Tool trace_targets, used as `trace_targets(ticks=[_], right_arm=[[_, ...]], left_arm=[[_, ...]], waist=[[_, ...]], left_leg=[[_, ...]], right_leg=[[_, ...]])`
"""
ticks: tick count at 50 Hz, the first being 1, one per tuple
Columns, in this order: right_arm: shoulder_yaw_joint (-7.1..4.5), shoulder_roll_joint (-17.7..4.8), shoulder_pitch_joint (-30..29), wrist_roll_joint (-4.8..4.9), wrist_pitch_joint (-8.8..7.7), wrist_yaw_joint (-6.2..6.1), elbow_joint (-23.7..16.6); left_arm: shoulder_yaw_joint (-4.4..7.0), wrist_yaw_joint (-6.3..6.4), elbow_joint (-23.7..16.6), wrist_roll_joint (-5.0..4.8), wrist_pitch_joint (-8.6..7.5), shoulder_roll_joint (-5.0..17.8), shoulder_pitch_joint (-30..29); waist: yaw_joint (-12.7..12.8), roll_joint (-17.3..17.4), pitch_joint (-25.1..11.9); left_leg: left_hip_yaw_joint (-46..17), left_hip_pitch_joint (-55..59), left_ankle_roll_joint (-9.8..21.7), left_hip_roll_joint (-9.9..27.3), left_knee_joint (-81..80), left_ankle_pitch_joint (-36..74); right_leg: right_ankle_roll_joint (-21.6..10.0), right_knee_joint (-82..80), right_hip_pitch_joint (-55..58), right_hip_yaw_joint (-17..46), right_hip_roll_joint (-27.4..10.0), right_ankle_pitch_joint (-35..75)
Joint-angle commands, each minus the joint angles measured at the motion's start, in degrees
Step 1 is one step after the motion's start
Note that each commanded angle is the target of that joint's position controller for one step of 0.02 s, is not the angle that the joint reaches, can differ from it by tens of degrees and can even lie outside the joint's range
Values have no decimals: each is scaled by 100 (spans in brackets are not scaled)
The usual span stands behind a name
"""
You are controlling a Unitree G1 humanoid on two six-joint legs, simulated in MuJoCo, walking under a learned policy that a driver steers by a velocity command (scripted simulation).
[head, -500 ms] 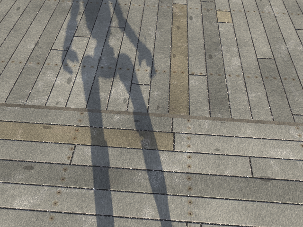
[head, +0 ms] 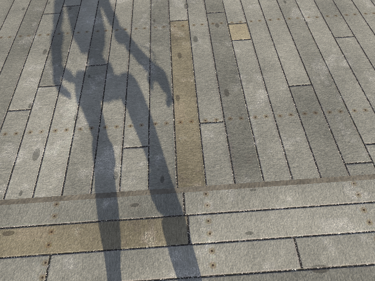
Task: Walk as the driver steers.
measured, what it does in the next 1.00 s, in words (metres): walks ahead, turning left: left foot, then right foot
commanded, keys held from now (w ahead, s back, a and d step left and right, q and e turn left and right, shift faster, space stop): w+q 1.00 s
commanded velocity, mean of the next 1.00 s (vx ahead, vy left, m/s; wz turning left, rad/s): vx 0.50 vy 0.00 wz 0.50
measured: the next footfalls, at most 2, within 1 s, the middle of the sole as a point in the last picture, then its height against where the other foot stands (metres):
left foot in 0.36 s outside the picture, level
right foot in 0.82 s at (188, 225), level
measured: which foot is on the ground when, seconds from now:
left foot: up 0.00-0.34, down 0.36-0.82, up 0.84-1.00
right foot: down 0.00-0.36, up 0.38-0.80, down 0.82-1.00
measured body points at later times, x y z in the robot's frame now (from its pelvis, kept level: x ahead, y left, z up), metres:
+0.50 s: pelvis +0.28 +0.08 -0.01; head +0.32 +0.09 +0.44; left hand +0.33 +0.38 -0.12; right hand +0.47 -0.16 -0.12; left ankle +0.31 +0.16 -0.74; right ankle +0.23 -0.09 -0.64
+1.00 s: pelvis +0.56 +0.12 +0.00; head +0.59 +0.12 +0.45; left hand +0.52 +0.41 -0.10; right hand +0.82 -0.05 -0.11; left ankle +0.46 +0.21 -0.65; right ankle +0.64 +0.04 -0.74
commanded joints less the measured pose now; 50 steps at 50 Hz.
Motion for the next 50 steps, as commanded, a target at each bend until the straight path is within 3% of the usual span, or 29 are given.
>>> trace_targets(ticks=[1, 7, 12, 15, 16, 17, 18, 19, 20, 21, 22, 23, 24, 27, 29, 32, 34, 37, 39, 40, 41, 42, 43, 44, 45, 46, 47, 48, 50], right_arm=[[-118, -325, 227, -14, 97, -54, -200], [-51, -91, -578, -76, 23, 82, -440], [13, -9, -1258, -85, 9, 272, -865], [-82, -201, -1026, -74, 40, 350, -1015], [-167, -356, -615, -67, 64, 341, -968], [-312, -618, 133, -55, 77, 296, -822], [-499, -1002, 1045, -58, 115, 194, -632], [-627, -1633, 1181, -31, 113, 109, -607], [-513, -1336, 1260, -69, 36, 126, -779], [-422, -990, 1112, -119, -13, 126, -767], [-374, -809, 778, -85, -46, 119, -806], [-315, -624, 379, -70, -50, 115, -871], [-257, -472, 144, -134, -58, 85, -974], [-277, -582, 32, -140, -64, 12, -1053], [-325, -758, 138, -121, -50, -67, -1015], [-342, -805, 341, -70, 21, -138, -949], [-348, -824, 566, -61, 66, -152, -882], [-337, -758, 727, -33, 115, -170, -826], [-348, -748, 624, -58, 135, -180, -861], [-316, -643, 535, -68, 142, -176, -901], [-220, -375, 516, -104, 120, -154, -968], [-109, -29, 717, -167, 105, -163, -1093], [-61, -37, 1360, 13, 51, -156, -1270], [-174, -609, 1224, 58, 74, -168, -1073], [-234, -803, 638, -7, 107, -153, -1139], [-235, -715, 390, -74, 121, -153, -1187], [-253, -645, 248, -101, 125, -131, -1244], [-252, -545, 281, -61, 149, -94, -1260], [-210, -323, 282, -28, 208, -61, -1302]], left_arm=[[224, 65, -200, 65, -239, 721, -120], [246, 192, 79, 37, -225, 825, 34], [321, 242, 391, -78, -37, 977, 443], [378, 320, 391, -120, 108, 1200, 299], [392, 351, 373, -131, 155, 1278, 232], [387, 374, 355, -152, 189, 1316, 126], [338, 400, 303, -139, 152, 1246, 93], [75, 294, 34, 78, 7, 375, 715], [35, 202, -40, -71, -244, 575, 350], [123, 129, -215, -298, -388, 913, -272], [86, 135, -289, -288, -461, 875, -450], [111, 176, -249, -130, -471, 874, -509], [164, 190, -224, -38, -416, 951, -411], [145, 190, -216, 33, -215, 777, -239], [72, 207, -332, 51, -156, 609, -590], [-9, 166, -458, 24, -180, 454, -1255], [2, 118, -535, -51, -217, 515, -1577], [87, 53, -596, -99, -289, 736, -1690], [166, 37, -544, -117, -348, 871, -1414], [229, 57, -427, -104, -377, 943, -988], [315, 95, -339, -19, -410, 1138, -366], [389, 144, -270, 57, -398, 1459, 417], [463, 75, -61, 49, -317, 1754, 711], [328, 72, -196, -55, -295, 1144, 435], [249, 108, -224, -69, -246, 873, 211], [208, 114, -231, -7, -212, 816, -30], [171, 124, -178, 14, -199, 702, -156], [142, 140, -143, 32, -210, 636, -221], [157, 142, -31, -13, -259, 644, -194]], waist=[[-96, -561, -227], [192, -499, 111], [442, -430, 366], [150, -717, -26], [-108, -826, -315], [-549, -778, -721], [-1028, -450, -1205], [-431, 1152, -1690], [-665, 730, -2585], [-835, 367, -1883], [-609, -46, -1280], [-336, -319, -818], [-131, -214, -685], [89, -118, -495], [11, -70, -345], [-282, 159, -310], [-442, 241, -338], [-425, 334, -356], [-214, 504, -369], [35, 520, -503], [342, 338, -1012], [507, -540, -1786], [169, -2452, -2078], [306, -1557, -1461], [423, -1029, -822], [315, -671, -551], [232, -677, -322], [130, -800, -259], [89, -905, -233]], left_leg=[[-366, -496, -124, 156, -271, 738], [-74, -682, -72, -51, -2150, 2302], [323, -1096, 210, -164, -2924, 1766], [813, -380, 523, -601, -2989, 895], [953, 196, 663, -823, -2940, 614], [980, 1261, 854, -1046, -3173, 715], [387, 2928, 1122, -886, -3511, 1010], [-2619, 5113, 2180, 679, -3672, 574], [-4650, 5775, 2671, 1250, -4648, -57], [-3826, 5385, 2301, 1096, -4839, 125], [-3091, 4549, 2071, 851, -4836, 509], [-2527, 3669, 1906, 614, -4885, 1147], [-2175, 3076, 1860, 463, -5001, 1681], [-1693, 2182, 1860, 254, -5249, 2372], [-1333, 1794, 1744, 48, -5299, 2457], [-1039, 1543, 1392, -307, -5159, 1851], [-1248, 1634, 1295, -249, -5057, 1443], [-1815, 2145, 1190, -31, -4611, 994], [-2130, 2315, 1084, 67, -4256, 1011], [-2099, 2252, 963, -78, -3912, 1164], [-1822, 1951, 769, -370, -2962, 1177], [-1140, 900, 475, -930, -1258, -76], [-700, -853, 246, -1223, 232, -1976], [-864, -1345, 150, -791, 855, -1516], [-660, -1393, 115, -618, 934, -997], [-541, -1178, 103, -442, 793, -609], [-554, -1065, 94, -292, 555, -365], [-509, -833, 103, -166, 402, -220], [-364, -775, 56, -89, 175, -87]], right_leg=[[-857, -1455, 358, 888, -1599, 1407], [-545, -1650, 790, -66, -1495, 1527], [-477, -1255, 1849, -360, -1843, 2268], [-290, -329, 2165, -582, -1882, 4745], [-214, 323, 2139, -634, -1849, 5576], [-78, 1364, 1804, -730, -1703, 5711], [159, 2886, 712, -754, -1450, 4499], [586, 5106, -2005, -479, -352, -999], [567, 6030, -2888, 947, 130, -2372], [411, 5963, -3394, 1222, -243, -1912], [315, 5431, -3324, 1165, -503, -1421], [343, 4869, -3030, 1093, -690, -1185], [388, 4567, -2594, 1112, -817, -1000], [647, 3820, -2171, 936, -854, -768], [812, 3020, -2109, 797, -756, -193], [874, 1607, -1654, 729, -463, 1119], [878, 1107, -1435, 744, -293, 1502], [733, 638, -1348, 972, -246, 1207], [538, 497, -1017, 981, -256, 762], [394, 273, -442, 890, -250, 762], [127, 313, 648, 1200, -675, 652], [-289, 217, 2256, 2547, -1744, 68], [-1049, -433, 3176, 5187, -2727, -1441], [-914, -622, 2754, 5009, -2601, -2454], [-671, -636, 2071, 3932, -2336, -2046], [-555, -719, 1458, 3253, -2084, -1275], [-548, -827, 1063, 2759, -1902, -626], [-498, -959, 784, 2307, -1742, -246], [-583, -1171, 632, 1782, -1679, 230]])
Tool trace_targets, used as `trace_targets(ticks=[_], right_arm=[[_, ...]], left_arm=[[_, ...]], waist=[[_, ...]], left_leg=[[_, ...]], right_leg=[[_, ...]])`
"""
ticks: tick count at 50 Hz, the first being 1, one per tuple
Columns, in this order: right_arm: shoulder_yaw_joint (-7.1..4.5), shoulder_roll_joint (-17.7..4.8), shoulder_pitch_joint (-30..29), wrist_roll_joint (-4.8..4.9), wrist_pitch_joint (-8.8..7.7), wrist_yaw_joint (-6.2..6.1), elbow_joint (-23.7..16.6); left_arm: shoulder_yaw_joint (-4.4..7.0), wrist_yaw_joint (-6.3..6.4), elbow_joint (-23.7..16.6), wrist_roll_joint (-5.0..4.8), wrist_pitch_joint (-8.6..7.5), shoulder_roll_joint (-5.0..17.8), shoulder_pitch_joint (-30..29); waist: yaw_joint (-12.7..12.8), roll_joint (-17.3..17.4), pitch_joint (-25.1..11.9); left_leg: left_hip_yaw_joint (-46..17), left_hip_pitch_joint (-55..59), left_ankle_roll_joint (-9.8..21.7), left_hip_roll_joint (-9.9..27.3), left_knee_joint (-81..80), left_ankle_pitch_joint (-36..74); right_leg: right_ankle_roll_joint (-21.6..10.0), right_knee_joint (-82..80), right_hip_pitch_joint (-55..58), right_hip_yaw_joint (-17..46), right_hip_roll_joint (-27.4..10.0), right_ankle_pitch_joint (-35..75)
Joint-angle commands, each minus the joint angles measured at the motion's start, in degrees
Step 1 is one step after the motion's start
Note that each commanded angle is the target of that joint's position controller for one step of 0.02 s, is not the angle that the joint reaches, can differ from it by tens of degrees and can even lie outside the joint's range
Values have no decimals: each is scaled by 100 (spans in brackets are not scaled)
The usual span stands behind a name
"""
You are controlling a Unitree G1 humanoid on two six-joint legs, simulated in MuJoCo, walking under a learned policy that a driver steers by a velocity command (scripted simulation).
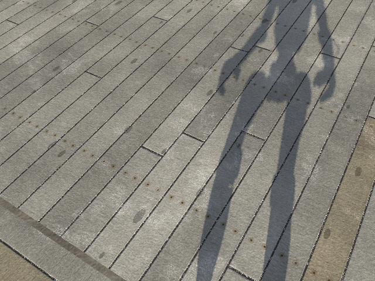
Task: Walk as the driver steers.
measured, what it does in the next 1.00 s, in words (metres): walks ahead: left foot, then right foot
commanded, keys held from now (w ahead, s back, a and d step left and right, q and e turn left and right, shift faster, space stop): w+q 0.20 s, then w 0.80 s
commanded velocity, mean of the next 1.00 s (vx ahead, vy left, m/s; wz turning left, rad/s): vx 0.50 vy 0.00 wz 0.26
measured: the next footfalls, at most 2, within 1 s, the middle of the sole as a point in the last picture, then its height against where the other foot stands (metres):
left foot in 0.34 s outside the picture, level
right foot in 0.88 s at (198, 230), level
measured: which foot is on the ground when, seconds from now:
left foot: up 0.00-0.32, down 0.34-0.90, up 0.92-1.00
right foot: down 0.00-0.36, up 0.38-0.86, down 0.88-1.00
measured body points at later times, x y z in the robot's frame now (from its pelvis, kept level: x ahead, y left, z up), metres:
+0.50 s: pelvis +0.26 +0.08 +0.00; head +0.30 +0.10 +0.45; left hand +0.29 +0.38 -0.13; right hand +0.46 -0.14 -0.10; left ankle +0.29 +0.17 -0.74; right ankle +0.23 -0.09 -0.65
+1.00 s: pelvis +0.56 +0.08 -0.01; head +0.59 +0.08 +0.44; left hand +0.63 +0.38 -0.11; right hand +0.68 -0.17 -0.14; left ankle +0.41 +0.20 -0.65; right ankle +0.64 +0.01 -0.74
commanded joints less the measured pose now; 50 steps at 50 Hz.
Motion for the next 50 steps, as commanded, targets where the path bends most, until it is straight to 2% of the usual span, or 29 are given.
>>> trace_targets(ticks=[1, 4, 7, 12, 13, 15, 16, 17, 18, 19, 20, 21, 22, 23, 24, 26, 29, 33, 38, 41, 42, 43, 44, 45, 46, 47, 48, 49, 50], right_arm=[[-96, -274, -192, 1, -21, 32, -557], [-52, -188, -483, -22, -16, 58, -663], [-9, -121, -881, -21, -70, 154, -724], [52, -14, -1643, -4, -112, 311, -1015], [36, -53, -1663, -13, -116, 327, -1056], [-72, -264, -1331, -73, -109, 321, -1031], [-196, -469, -657, -90, -96, 298, -856], [-360, -768, 251, -75, -70, 221, -578], [-490, -1316, 1012, -99, -23, 100, -425], [-438, -1484, 815, -58, -80, 120, -514], [-289, -976, 713, -88, -140, 175, -521], [-228, -811, 480, -106, -187, 185, -466], [-180, -673, 126, -100, -225, 193, -418], [-112, -457, -143, -127, -262, 196, -430], [-83, -395, -288, -173, -290, 189, -451], [-92, -416, -335, -154, -371, 172, -379], [-122, -549, -186, -156, -428, 106, -186], [-126, -642, 75, -126, -391, 32, 42], [-169, -767, 537, -59, -315, 11, 416], [-208, -844, 530, -39, -230, -34, 546], [-216, -886, 448, -44, -201, -47, 551], [-188, -841, 369, -61, -163, -58, 551], [-86, -628, 427, -131, -150, -80, 486], [95, -50, 1202, -143, -257, -24, 377], [88, -199, 982, -104, -366, -5, 459], [-35, -651, 451, 51, -436, 35, 309], [-21, -660, 32, 76, -464, 30, 189], [-28, -615, -181, -13, -459, 13, 148], [-57, -571, -98, -66, -411, -2, 180]], left_arm=[[180, 28, -175, -29, -106, 695, 25], [247, 44, -24, -14, -89, 899, 89], [259, 66, 80, -35, -32, 1002, 91], [304, 60, 371, -165, 95, 1216, 539], [316, 50, 423, -200, 128, 1265, 580], [356, 61, 478, -259, 179, 1449, 553], [348, 76, 502, -273, 215, 1482, 482], [273, 102, 512, -236, 214, 1330, 520], [97, 90, 313, -25, 159, 850, 659], [-57, 23, 253, -56, 20, 535, 1034], [102, -42, 220, -264, -77, 1111, 507], [87, -63, 46, -371, -127, 1089, 43], [67, -19, 53, -275, -137, 974, -77], [102, 10, 105, -159, -95, 1000, -60], [103, -4, 169, -144, -28, 957, 134], [77, -4, 265, -117, 93, 776, 326], [41, 29, 117, -47, 165, 650, -161], [-34, -53, -37, -75, 90, 485, -878], [-59, -199, -281, -129, 26, 537, -1546], [-15, -263, -295, -114, -6, 679, -1374], [36, -255, -220, -106, -16, 782, -1062], [148, -218, -7, -90, -19, 961, -361], [262, -168, 210, -50, -12, 1281, 580], [410, -144, 315, 0, 24, 1854, 1187], [287, -168, 387, -110, 41, 1396, 1358], [190, -154, 329, -141, 42, 1144, 938], [145, -133, 234, -106, 63, 1005, 492], [94, -136, 201, -58, 68, 861, 175], [44, -139, 173, 4, 36, 713, -8]], waist=[[47, -882, -19], [92, -705, 20], [231, -665, 109], [453, -608, 373], [394, -629, 375], [64, -811, 77], [-381, -787, -312], [-827, -667, -791], [-932, 331, -1490], [-493, 1211, -2394], [-778, 454, -2123], [-705, 382, -1272], [-448, -40, -779], [-261, 13, -549], [-82, 125, -477], [58, 70, -423], [-16, -53, -99], [-290, -7, 113], [-512, 34, 331], [-324, 153, 209], [-135, 226, 7], [242, 168, -437], [604, -82, -1213], [413, -1432, -2138], [596, -1695, -2397], [580, -1268, -1478], [449, -853, -881], [293, -637, -413], [85, -762, -269]], left_leg=[[-219, -1126, -83, 500, -210, 396], [-185, -1368, -178, 552, -915, 983], [65, -1137, -144, 502, -1911, 1831], [458, -809, 113, 319, -3014, 1788], [526, -685, 215, 227, -3152, 1523], [775, 73, 466, -127, -3355, 977], [892, 1036, 635, -345, -3667, 1135], [793, 2543, 800, -430, -3839, 1537], [-1115, 4555, 1281, 849, -3726, 1633], [-3996, 5376, 2210, 2059, -4676, 959], [-3574, 5082, 1968, 1942, -4907, 695], [-2621, 4289, 1739, 1690, -4944, 1002], [-1986, 3458, 1535, 1419, -5037, 1467], [-1556, 2877, 1441, 1222, -5180, 1964], [-1367, 2471, 1432, 1130, -5369, 2137], [-1100, 2113, 1523, 1094, -5680, 2363], [-695, 2008, 1497, 1028, -5941, 2519], [-191, 2080, 1206, 792, -6008, 2230], [-274, 2809, 1120, 1129, -5759, 2048], [-351, 3316, 954, 1319, -5319, 2829], [-285, 3372, 871, 1249, -4942, 3681], [-75, 3249, 736, 988, -4093, 4502], [160, 2462, 543, 689, -2723, 3885], [435, 91, 52, -229, -383, 1407], [-294, -819, 40, -523, 420, -1304], [-384, -1382, 125, -143, 784, -1044], [-158, -1386, 182, 175, 576, -524], [-53, -1227, 166, 378, 192, -133], [-98, -849, 154, 565, -127, 162]], right_leg=[[-909, -1473, 838, 1354, -1594, 497], [-977, -1587, 1052, 836, -1671, 1091], [-826, -1586, 1150, 167, -1524, 1458], [-698, -1469, 1611, -262, -1714, 1821], [-680, -1340, 1752, -304, -1780, 2257], [-601, -632, 1958, -470, -1815, 4138], [-486, 226, 1848, -651, -1697, 4813], [-306, 1377, 1121, -817, -1486, 4521], [-15, 3416, -782, -902, -1035, 1740], [186, 5092, -2168, 32, -94, -2214], [133, 5409, -2680, 753, -399, -2028], [46, 5242, -2889, 627, -605, -1658], [33, 4740, -2738, 586, -852, -1194], [58, 4365, -2434, 602, -997, -924], [94, 4233, -2102, 638, -1063, -702], [219, 3937, -1911, 586, -1066, -468], [397, 3093, -2307, 580, -1069, 306], [376, 1568, -2155, 444, -851, 1629], [167, 668, -2211, 429, -636, 1608], [-81, 425, -1930, 374, -513, 939], [-188, 367, -1433, 219, -352, 745], [-347, 255, -444, 24, -154, 808], [-630, 530, 1167, 495, -637, 1098], [-1604, 338, 3515, 3066, -2105, 142], [-1740, -639, 3813, 4555, -2328, -807], [-1426, -790, 3156, 3855, -2191, -1366], [-1240, -901, 2300, 3158, -1991, -1166], [-1198, -1092, 1484, 2644, -1791, -674], [-1130, -1252, 961, 2281, -1602, -229]])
